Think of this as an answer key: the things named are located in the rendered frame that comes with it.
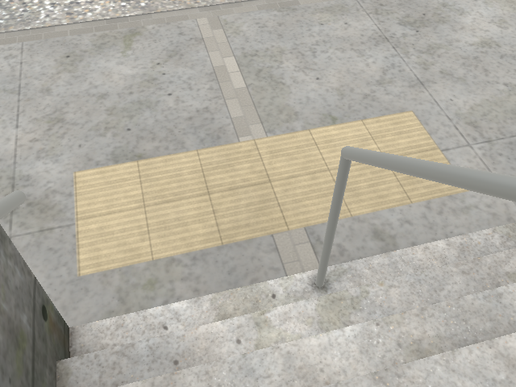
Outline stairs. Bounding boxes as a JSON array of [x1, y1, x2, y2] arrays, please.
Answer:
[[56, 223, 516, 387]]

